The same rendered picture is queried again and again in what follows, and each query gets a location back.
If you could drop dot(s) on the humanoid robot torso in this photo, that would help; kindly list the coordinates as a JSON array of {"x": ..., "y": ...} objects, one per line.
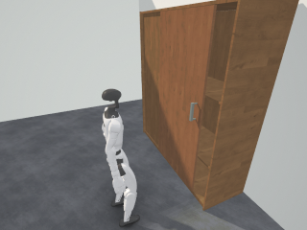
[{"x": 119, "y": 142}]

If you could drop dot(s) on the handle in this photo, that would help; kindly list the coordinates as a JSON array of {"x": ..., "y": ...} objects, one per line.
[
  {"x": 192, "y": 105},
  {"x": 142, "y": 77}
]

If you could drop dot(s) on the robot right hand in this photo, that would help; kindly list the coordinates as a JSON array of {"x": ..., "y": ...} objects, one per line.
[{"x": 117, "y": 183}]

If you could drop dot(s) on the robot left shin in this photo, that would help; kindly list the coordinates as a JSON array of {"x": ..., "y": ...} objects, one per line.
[{"x": 120, "y": 191}]

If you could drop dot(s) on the robot right upper arm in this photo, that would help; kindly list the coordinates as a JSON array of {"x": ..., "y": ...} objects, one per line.
[{"x": 114, "y": 129}]

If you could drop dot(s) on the wardrobe door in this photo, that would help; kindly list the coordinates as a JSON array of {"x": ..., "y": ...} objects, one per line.
[
  {"x": 186, "y": 37},
  {"x": 151, "y": 51}
]

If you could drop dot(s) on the robot left upper arm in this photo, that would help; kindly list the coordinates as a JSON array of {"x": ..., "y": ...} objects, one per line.
[{"x": 103, "y": 129}]

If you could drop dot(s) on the right robot forearm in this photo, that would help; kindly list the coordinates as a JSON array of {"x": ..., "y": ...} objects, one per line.
[{"x": 111, "y": 159}]

